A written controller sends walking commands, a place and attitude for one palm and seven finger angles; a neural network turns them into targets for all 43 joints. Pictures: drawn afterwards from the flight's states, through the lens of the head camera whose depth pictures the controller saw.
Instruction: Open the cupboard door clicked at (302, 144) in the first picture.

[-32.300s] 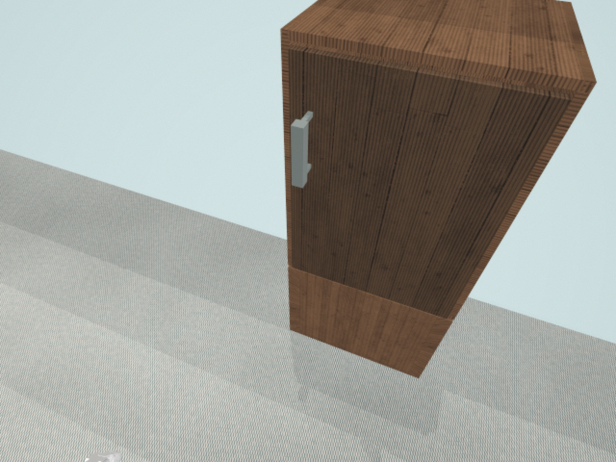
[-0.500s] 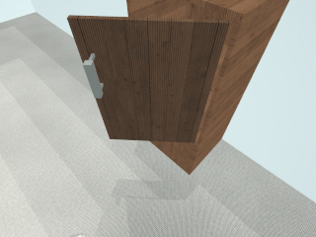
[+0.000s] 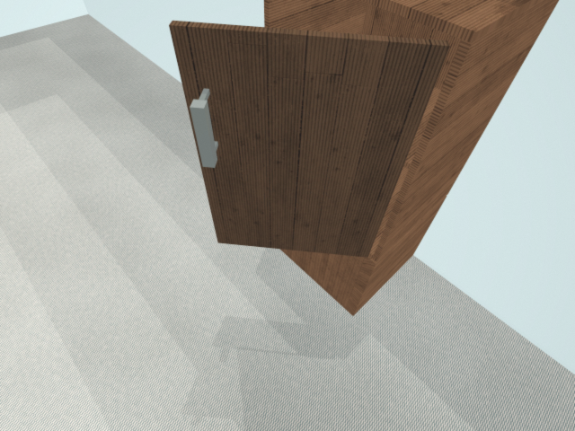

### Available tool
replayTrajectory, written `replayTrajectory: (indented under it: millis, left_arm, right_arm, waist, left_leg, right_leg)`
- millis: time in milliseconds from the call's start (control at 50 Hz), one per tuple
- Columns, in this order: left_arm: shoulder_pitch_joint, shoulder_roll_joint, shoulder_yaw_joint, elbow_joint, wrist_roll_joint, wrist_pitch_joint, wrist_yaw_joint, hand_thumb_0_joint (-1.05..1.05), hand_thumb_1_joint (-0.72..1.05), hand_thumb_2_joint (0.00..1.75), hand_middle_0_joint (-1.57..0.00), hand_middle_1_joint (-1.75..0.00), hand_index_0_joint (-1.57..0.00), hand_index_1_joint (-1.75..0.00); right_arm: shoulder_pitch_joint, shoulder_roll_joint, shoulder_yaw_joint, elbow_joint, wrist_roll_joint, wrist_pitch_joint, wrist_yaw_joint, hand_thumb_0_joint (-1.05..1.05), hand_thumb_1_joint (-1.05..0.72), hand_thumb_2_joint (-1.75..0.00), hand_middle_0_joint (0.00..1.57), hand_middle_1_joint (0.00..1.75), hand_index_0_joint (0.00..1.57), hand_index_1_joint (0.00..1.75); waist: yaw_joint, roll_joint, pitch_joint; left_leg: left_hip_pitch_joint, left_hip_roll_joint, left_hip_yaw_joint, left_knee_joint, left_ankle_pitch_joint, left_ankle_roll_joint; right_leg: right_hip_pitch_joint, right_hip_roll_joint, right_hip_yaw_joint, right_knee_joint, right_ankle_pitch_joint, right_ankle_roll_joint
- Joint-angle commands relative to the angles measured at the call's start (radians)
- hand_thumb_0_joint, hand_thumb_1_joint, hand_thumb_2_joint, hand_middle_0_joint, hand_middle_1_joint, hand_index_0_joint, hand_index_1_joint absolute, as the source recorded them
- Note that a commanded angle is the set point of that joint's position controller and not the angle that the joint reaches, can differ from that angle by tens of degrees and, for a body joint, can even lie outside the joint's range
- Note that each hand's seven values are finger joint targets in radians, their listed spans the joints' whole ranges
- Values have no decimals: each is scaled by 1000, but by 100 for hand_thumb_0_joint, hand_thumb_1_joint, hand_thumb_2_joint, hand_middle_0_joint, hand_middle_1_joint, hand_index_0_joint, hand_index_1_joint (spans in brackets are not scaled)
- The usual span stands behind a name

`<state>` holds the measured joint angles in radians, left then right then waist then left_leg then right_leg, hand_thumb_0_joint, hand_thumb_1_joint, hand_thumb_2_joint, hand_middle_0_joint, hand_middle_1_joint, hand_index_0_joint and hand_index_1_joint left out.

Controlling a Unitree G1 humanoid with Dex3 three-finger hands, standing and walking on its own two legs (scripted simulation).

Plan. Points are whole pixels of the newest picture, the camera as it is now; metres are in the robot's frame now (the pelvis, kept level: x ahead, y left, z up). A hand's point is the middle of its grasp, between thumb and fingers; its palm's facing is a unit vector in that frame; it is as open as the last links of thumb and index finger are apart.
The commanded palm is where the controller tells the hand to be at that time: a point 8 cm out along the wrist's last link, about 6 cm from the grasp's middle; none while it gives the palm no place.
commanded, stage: come to a stop and stand still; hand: left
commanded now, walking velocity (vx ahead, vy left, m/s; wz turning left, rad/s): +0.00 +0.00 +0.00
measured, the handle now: (207, 128) +0.59 +0.20 +0.07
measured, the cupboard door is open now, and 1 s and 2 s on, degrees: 41 41 41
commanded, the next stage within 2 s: look again from close up in 0.22 s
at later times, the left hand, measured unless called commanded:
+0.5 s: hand out of the picture +0.00 +0.17 -0.17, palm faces -0.01 -0.98 -0.20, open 7.4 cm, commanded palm none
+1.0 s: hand out of the picture +0.04 +0.18 -0.17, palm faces -0.01 -0.97 -0.23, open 7.4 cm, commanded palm none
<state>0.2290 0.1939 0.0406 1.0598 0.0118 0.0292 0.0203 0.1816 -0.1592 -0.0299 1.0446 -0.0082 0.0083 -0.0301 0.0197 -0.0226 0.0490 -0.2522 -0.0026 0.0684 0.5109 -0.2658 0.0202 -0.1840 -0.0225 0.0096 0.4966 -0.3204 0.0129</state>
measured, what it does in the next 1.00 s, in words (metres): stands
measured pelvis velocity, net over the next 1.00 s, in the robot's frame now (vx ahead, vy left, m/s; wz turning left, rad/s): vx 0.00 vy -0.01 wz -0.02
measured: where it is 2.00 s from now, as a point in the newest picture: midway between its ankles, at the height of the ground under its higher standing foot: outside the picture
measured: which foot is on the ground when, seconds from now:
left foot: down 0.00-1.00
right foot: down 0.00-1.00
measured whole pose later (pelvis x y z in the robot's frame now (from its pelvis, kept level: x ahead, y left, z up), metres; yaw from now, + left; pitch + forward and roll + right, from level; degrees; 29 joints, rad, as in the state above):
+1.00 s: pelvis +0.00 -0.01 +0.00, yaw -1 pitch -1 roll +1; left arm 0.24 0.20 0.00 1.07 0.02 -0.02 0.02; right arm 0.20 -0.22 -0.01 1.09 -0.01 -0.03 -0.02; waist 0.00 -0.01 0.03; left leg -0.20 0.01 0.08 0.48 -0.26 0.01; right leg -0.16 -0.01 0.03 0.50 -0.32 0.00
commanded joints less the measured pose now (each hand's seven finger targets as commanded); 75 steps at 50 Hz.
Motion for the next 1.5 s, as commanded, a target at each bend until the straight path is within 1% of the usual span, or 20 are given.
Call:
replayTrajectory:
  millis: [0,180,280,300,320,340,380,440,620,880,960,1040,1060,1100,1140,1200,1260,1320,1400,1480]
  left_arm:
    - [19,97,-6,-29,-2,-37,8,0,90,90,-20,-30,-20,-30]
    - [57,72,-19,19,-5,-37,9,0,90,90,-20,-30,-20,-30]
    - [75,61,-18,33,-8,-40,11,0,90,90,-20,-30,-20,-30]
    - [164,70,-30,48,17,-71,55,0,90,90,-20,-30,-20,-30]
    - [104,110,-28,-3,3,-77,47,0,90,90,-20,-30,-20,-30]
    - [73,102,-30,-21,2,-74,39,0,90,90,-20,-30,-20,-30]
    - [81,87,-33,-33,5,-74,31,0,90,90,-20,-30,-20,-30]
    - [109,63,-36,-20,1,-69,27,0,90,90,-20,-30,-20,-30]
    - [92,87,-32,-24,1,-62,23,0,90,90,-20,-30,-20,-30]
    - [58,148,-19,-25,4,-63,18,0,90,90,-20,-30,-20,-30]
    - [60,129,-26,-12,4,-55,16,0,90,90,-20,-30,-20,-30]
    - [27,187,-15,-28,4,-61,12,0,90,90,-20,-30,-20,-30]
    - [134,107,-25,1,11,-73,58,0,90,90,-20,-30,-20,-30]
    - [106,167,-22,-46,8,-91,48,0,90,90,-20,-30,-20,-30]
    - [115,137,-26,-58,-2,-87,45,0,90,90,-20,-30,-20,-30]
    - [97,142,-26,-74,2,-68,41,0,90,90,-20,-30,-20,-30]
    - [72,128,-33,-85,2,-50,31,0,90,90,-20,-30,-20,-30]
    - [67,134,-32,-88,5,-45,23,0,90,90,-20,-30,-20,-30]
    - [85,131,-29,-96,8,-42,18,0,90,90,-20,-30,-20,-30]
    - [111,120,-27,-89,9,-46,15,0,90,90,-20,-30,-20,-30]
  right_arm:
    - [76,-111,-20,-14,0,-8,0,0,-90,-90,20,30,20,30]
    - [101,-94,0,49,-3,-11,3,0,-90,-90,20,30,20,30]
    - [127,-85,4,71,-4,-18,-2,0,-90,-90,20,30,20,30]
    - [41,-118,7,-8,3,-39,8,0,-90,-90,20,30,20,30]
    - [108,-70,12,-27,-1,-28,15,0,-90,-90,20,30,20,30]
    - [142,-81,11,-23,-6,-25,17,0,-90,-90,20,30,20,30]
    - [158,-81,14,-34,-12,-36,19,0,-90,-90,20,30,20,30]
    - [167,-99,15,-46,-6,-44,11,0,-90,-90,20,30,20,30]
    - [142,-115,14,-16,-5,-44,9,0,-90,-90,20,30,20,30]
    - [56,-165,4,3,-3,-51,3,0,-90,-90,20,30,20,30]
    - [51,-150,12,13,-6,-44,7,0,-90,-90,20,30,20,30]
    - [8,-206,3,2,-4,-47,5,0,-90,-90,20,30,20,30]
    - [-12,-164,5,-58,7,-45,8,0,-90,-90,20,30,20,30]
    - [101,-130,7,-75,-6,-44,11,0,-90,-90,20,30,20,30]
    - [108,-145,1,-77,-3,-42,4,0,-90,-90,20,30,20,30]
    - [78,-157,-2,-91,-5,-34,3,0,-90,-90,20,30,20,30]
    - [49,-165,0,-98,-5,-28,7,0,-90,-90,20,30,20,30]
    - [43,-170,-3,-96,-7,-27,12,0,-90,-90,20,30,20,30]
    - [62,-173,-9,-92,-10,-26,16,0,-90,-90,20,30,20,30]
    - [83,-164,-9,-79,-8,-33,16,0,-90,-90,20,30,20,30]
  waist:
    - [-42,-78,-75]
    - [-28,-12,50]
    - [-22,18,21]
    - [8,38,40]
    - [-50,60,-14]
    - [-58,93,-14]
    - [-43,159,-6]
    - [-32,33,-43]
    - [-25,-21,18]
    - [-16,18,-23]
    - [-19,15,-21]
    - [-17,28,-15]
    - [-2,18,-20]
    - [-62,-28,-148]
    - [-39,-34,-220]
    - [-29,44,-104]
    - [-24,36,10]
    - [-24,47,54]
    - [-23,27,56]
    - [-18,16,1]
  left_leg:
    - [131,86,-87,-87,168,-8]
    - [72,90,-101,-171,59,-8]
    - [78,94,-103,-175,93,-8]
    - [34,107,-75,32,233,-26]
    - [37,77,-82,-15,15,-20]
    - [29,76,-96,-37,-10,-14]
    - [-5,97,-122,-68,71,7]
    - [11,107,-134,-78,121,22]
    - [26,98,-112,-115,107,23]
    - [101,110,-89,-104,231,23]
    - [99,106,-80,-112,152,14]
    - [105,111,-87,-117,202,15]
    - [70,131,-44,89,332,-15]
    - [63,80,-47,18,239,-9]
    - [112,96,-58,35,397,3]
    - [103,115,-79,12,445,7]
    - [34,120,-118,-77,222,20]
    - [-9,106,-135,-137,6,21]
    - [-50,105,-162,-192,-162,24]
    - [-36,111,-165,-198,-144,30]
  right_leg:
    - [-53,-100,109,-143,245,-53]
    - [-71,-73,95,-207,55,-46]
    - [-33,-71,86,-197,95,-48]
    - [-59,-116,118,-151,452,-33]
    - [-65,-141,137,-157,192,-64]
    - [-105,-100,120,-135,-21,-77]
    - [-86,-60,76,-85,34,-76]
    - [-46,-44,63,-52,80,-64]
    - [-69,-53,79,-67,107,-53]
    - [-31,-69,88,-76,269,-51]
    - [-37,-69,95,-85,203,-50]
    - [-36,-75,108,-97,269,-55]
    - [-33,-130,140,-97,593,-21]
    - [90,-145,120,26,920,-62]
    - [121,-117,85,46,843,-59]
    - [22,-88,71,11,544,-61]
    - [-50,-56,71,-51,180,-53]
    - [-86,-47,80,-87,25,-53]
    - [-97,-40,75,-98,-48,-51]
    - [-64,-44,63,-94,-5,-48]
